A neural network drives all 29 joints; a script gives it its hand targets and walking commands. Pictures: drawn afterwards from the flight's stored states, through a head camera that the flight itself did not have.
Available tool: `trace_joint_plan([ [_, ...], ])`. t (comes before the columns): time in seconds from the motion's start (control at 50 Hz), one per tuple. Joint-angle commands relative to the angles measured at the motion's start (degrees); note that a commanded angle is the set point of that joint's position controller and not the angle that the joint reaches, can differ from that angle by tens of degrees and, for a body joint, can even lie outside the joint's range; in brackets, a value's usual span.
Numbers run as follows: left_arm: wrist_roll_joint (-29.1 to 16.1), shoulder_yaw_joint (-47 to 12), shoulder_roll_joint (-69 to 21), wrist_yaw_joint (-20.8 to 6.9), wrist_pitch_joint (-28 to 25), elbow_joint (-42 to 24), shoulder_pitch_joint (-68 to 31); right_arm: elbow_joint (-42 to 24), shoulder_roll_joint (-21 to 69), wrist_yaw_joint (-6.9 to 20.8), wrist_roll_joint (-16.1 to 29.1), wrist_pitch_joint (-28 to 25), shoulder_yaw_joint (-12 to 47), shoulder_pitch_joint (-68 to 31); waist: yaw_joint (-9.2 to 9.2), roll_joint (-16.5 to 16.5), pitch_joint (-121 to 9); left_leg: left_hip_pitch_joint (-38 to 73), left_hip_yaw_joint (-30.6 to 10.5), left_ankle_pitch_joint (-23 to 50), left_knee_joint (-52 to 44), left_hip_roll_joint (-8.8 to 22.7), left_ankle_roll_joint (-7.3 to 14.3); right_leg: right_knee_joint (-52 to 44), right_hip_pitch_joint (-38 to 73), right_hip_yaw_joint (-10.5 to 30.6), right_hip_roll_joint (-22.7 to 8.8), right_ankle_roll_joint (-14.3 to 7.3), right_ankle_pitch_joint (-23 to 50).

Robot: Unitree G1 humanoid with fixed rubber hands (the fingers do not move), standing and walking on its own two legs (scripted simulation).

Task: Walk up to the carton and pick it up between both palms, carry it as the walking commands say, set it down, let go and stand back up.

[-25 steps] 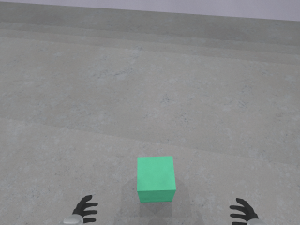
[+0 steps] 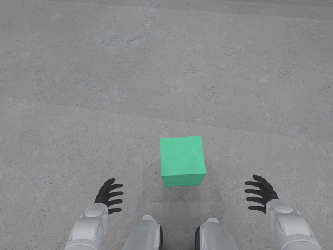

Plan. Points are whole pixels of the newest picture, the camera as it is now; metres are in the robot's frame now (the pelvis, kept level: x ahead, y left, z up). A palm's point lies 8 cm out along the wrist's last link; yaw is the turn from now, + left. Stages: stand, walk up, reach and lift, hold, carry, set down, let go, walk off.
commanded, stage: reach and lift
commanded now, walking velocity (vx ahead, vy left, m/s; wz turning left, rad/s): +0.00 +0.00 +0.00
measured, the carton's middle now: (181, 163) +0.48 -0.01 -0.57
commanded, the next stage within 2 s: none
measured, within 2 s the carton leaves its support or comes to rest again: neither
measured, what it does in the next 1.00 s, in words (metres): lowers itself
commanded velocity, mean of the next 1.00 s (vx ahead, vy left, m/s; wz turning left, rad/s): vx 0.00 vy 0.00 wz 0.00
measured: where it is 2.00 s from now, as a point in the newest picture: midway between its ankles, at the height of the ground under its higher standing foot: outside the picture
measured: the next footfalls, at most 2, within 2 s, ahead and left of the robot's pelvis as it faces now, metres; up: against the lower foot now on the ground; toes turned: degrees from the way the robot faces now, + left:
none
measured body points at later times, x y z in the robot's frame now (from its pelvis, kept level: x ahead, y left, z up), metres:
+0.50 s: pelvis -0.04 +0.00 -0.04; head +0.20 +0.00 +0.35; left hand +0.38 +0.20 -0.15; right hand +0.41 -0.17 -0.15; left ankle +0.06 +0.11 -0.68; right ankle +0.06 -0.11 -0.68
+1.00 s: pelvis -0.01 +0.00 -0.06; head +0.30 +0.00 +0.27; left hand +0.49 +0.21 -0.17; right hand +0.53 -0.16 -0.17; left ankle +0.06 +0.11 -0.68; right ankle +0.06 -0.11 -0.68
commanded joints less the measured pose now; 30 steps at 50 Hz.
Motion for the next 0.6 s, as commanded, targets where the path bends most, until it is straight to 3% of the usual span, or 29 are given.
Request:
trace_joint_plan([
  [0.0,-1.7,1.1,3.5,0.9,1.4,-5.9,-12.2,-4.6,-5.6,-0.1,-0.4,1.1,-1.9,-15.5,0.13,-2.7,-21.8,8.5,-1.7,-5.2,-7.0,-1.7,-0.5,-6.1,11.9,0.7,2.9,-0.6,-5.3],
  [0.02,-2.0,1.5,3.6,1.2,1.8,-6.4,-16.4,-3.4,-6.7,-0.1,-0.3,1.5,-3.2,-18.8,0.06,0.1,-22.2,8.4,-1.0,-7.2,-6.7,-2.2,-0.8,-6.2,12.5,0.6,2.8,-0.9,-7.3],
  [0.04,-1.8,2.0,4.5,1.0,2.3,-5.0,-18.4,-2.7,-7.0,-0.6,-0.2,1.7,-3.8,-21.5,-1.15,0.3,-19.2,7.0,-1.0,-10.2,-7.2,-2.0,-0.6,-6.4,11.4,0.8,2.7,-0.7,-9.6],
  [0.06,-0.6,4.2,6.6,1.8,2.6,-4.2,-20.9,-1.9,-7.2,-0.5,0.3,2.2,-3.7,-25.5,1.67,1.5,-19.3,5.4,-1.2,-10.6,-6.2,-2.0,-0.7,-5.3,11.0,0.9,2.6,-0.7,-11.1],
  [0.08,-1.6,3.9,6.2,2.4,2.5,-2.6,-23.1,2.0,-7.1,-0.8,-0.8,2.4,-3.6,-25.0,0.56,-1.4,-18.5,5.3,-1.5,-11.2,-6.4,-1.7,-1.0,-5.5,9.7,0.6,2.8,-0.8,-11.8],
  [0.1,-2.9,3.0,5.7,2.2,2.3,-4.6,-29.9,1.2,-6.6,-0.7,0.9,2.1,-3.1,-30.7,0.19,0.0,-20.4,4.6,-1.4,-10.9,-5.6,-2.0,-0.6,-5.3,9.7,1.3,2.7,-0.9,-11.9],
  [0.12,-2.0,4.6,6.8,2.5,2.1,-3.0,-31.3,1.6,-7.7,-1.0,1.1,1.9,-4.0,-33.5,1.65,1.1,-22.5,4.0,-1.1,-9.5,-4.8,-2.2,-0.5,-4.6,9.4,1.4,2.5,-0.7,-10.8],
  [0.14,-2.1,3.6,4.8,2.9,2.5,0.1,-31.1,4.4,-7.4,-0.7,0.5,2.0,-4.6,-33.6,0.64,-0.7,-23.3,5.6,-1.8,-10.3,-5.6,-1.7,-0.6,-4.6,9.2,0.6,2.9,-0.7,-10.0],
  [0.16,-2.3,5.3,6.0,3.4,2.6,2.1,-34.3,5.0,-7.0,-1.1,0.1,2.0,-4.1,-37.5,1.45,-3.8,-23.7,3.1,-1.3,-10.5,-4.2,-1.9,-0.6,-4.4,9.2,1.0,2.8,0.1,-11.5],
  [0.18,-2.0,4.8,5.9,3.7,2.4,3.5,-35.5,8.2,-6.9,-1.4,0.7,1.8,-5.1,-36.6,0.77,-0.3,-25.0,5.8,-1.3,-10.2,-5.2,-2.0,-1.0,-3.8,7.1,0.2,3.0,-0.2,-9.6],
  [0.2,-2.6,5.4,6.0,3.7,1.7,3.4,-38.6,5.3,-7.3,-1.4,1.4,1.1,-4.2,-43.4,2.67,-2.0,-26.5,4.0,-0.9,-9.3,-4.0,-2.0,-0.6,-3.8,8.9,0.9,3.1,-0.2,-10.1],
  [0.22,-2.5,4.8,4.7,3.8,1.0,4.3,-40.2,6.8,-7.2,-1.8,0.5,0.2,-5.5,-42.7,1.13,-1.4,-29.3,6.0,-1.7,-8.1,-4.3,-2.0,-0.7,-3.8,8.4,0.5,3.0,-0.3,-7.3],
  [0.24,-3.0,5.6,4.8,4.0,0.6,5.5,-42.5,8.0,-7.8,-2.4,0.5,-0.1,-4.9,-46.5,1.77,-1.9,-30.2,2.6,-1.1,-8.3,-3.1,-2.1,-1.1,-3.3,7.9,1.2,2.7,0.0,-8.3],
  [0.26,-2.7,6.1,3.9,4.5,0.4,9.3,-40.4,11.6,-7.9,-2.5,-0.5,-0.7,-6.7,-44.2,0.78,-1.8,-30.7,5.0,-1.7,-6.5,-3.8,-2.0,-1.6,-3.0,7.3,0.1,3.2,-0.1,-6.1],
  [0.28,-1.8,6.0,4.8,4.8,-1.0,7.2,-42.9,10.1,-8.8,-2.5,-0.5,-1.7,-7.3,-45.9,0.31,-2.1,-33.4,6.8,-2.1,-4.2,-3.0,-1.7,-1.7,-2.4,4.9,-0.3,3.6,0.0,-2.9],
  [0.3,-0.7,7.6,4.6,5.3,-1.9,7.3,-43.9,12.3,-7.6,-3.0,0.1,-2.4,-7.3,-46.1,1.79,1.1,-35.4,5.4,-1.8,-1.4,-2.5,-2.0,-2.1,-1.9,5.5,0.9,3.1,-0.1,-1.3],
  [0.32,-0.1,9.2,6.2,5.6,-3.1,9.1,-45.8,13.7,-6.8,-3.0,-1.3,-3.6,-7.2,-47.8,1.66,-1.2,-33.9,2.8,-1.5,-2.7,-2.0,-2.7,-1.7,-1.7,5.1,0.7,3.3,0.4,-2.4],
  [0.36,0.3,8.4,4.4,5.6,-5.3,10.4,-48.4,16.2,-6.8,-3.6,-1.7,-5.9,-8.2,-49.3,-0.1,-0.9,-38.0,2.2,-1.4,-0.1,-2.0,-3.0,-2.3,-1.5,5.1,0.5,3.6,0.5,1.3],
  [0.4,1.1,10.0,7.1,5.5,-8.6,8.7,-49.7,14.4,-5.4,-4.2,0.2,-8.4,-7.5,-50.3,1.76,0.2,-41.9,1.8,-1.2,5.9,-0.1,-3.1,-2.4,-0.6,4.5,1.7,3.6,1.0,7.4],
  [0.42,0.3,10.4,7.2,5.6,-9.8,8.8,-51.7,15.3,-7.0,-4.6,-0.5,-9.6,-7.7,-52.7,1.06,-1.3,-44.7,0.5,-1.4,7.3,0.7,-3.2,-2.9,-0.2,4.8,2.1,3.5,1.1,8.5],
  [0.44,0.9,11.0,7.5,5.9,-10.7,8.8,-51.9,15.0,-7.8,-4.8,-1.2,-10.7,-9.4,-53.5,0.75,-0.4,-46.6,1.5,-1.6,9.0,0.9,-3.4,-3.1,0.2,4.7,2.1,3.9,0.9,10.3],
  [0.46,1.1,11.1,6.0,5.5,-11.8,12.3,-48.1,14.7,-6.4,-5.1,-0.7,-11.8,-8.3,-52.1,1.28,-0.7,-47.5,-0.7,-1.3,12.1,1.4,-3.6,-3.1,1.0,5.6,1.8,4.2,1.1,14.4],
  [0.5,0.3,11.5,8.5,5.1,-14.3,9.3,-50.4,12.6,-6.5,-5.6,0.8,-13.5,-7.1,-54.8,2.25,-1.3,-54.2,-0.7,-1.5,16.7,3.4,-3.8,-3.0,2.3,7.1,3.1,4.2,1.4,18.8],
  [0.52,0.5,11.7,9.2,5.1,-15.0,8.6,-54.2,13.2,-7.3,-5.9,0.8,-13.9,-6.9,-56.9,1.23,-1.5,-53.4,-1.8,-1.1,14.7,3.2,-4.1,-3.1,2.4,6.8,3.1,4.2,1.7,17.1],
  [0.54,1.0,11.7,8.6,4.8,-15.4,9.7,-52.8,13.0,-7.0,-6.0,1.7,-14.4,-6.9,-57.2,1.53,-0.8,-53.1,-2.6,-1.5,15.3,2.6,-4.3,-2.9,2.3,4.9,3.1,4.6,1.7,17.1],
  [0.56,1.4,13.1,9.9,4.7,-16.3,11.3,-53.4,12.9,-7.9,-6.1,0.4,-15.3,-7.3,-57.9,0.8,-4.0,-54.0,-4.6,-1.4,16.0,3.5,-4.2,-2.5,3.1,6.1,2.7,4.6,1.8,19.2],
  [0.58,-0.2,11.7,7.9,4.1,-16.6,11.9,-54.3,12.0,-6.7,-6.4,1.5,-15.9,-5.7,-60.6,1.41,-4.5,-55.3,-5.9,-1.6,15.3,3.4,-4.2,-2.4,3.0,6.8,3.2,4.5,1.8,18.6],
])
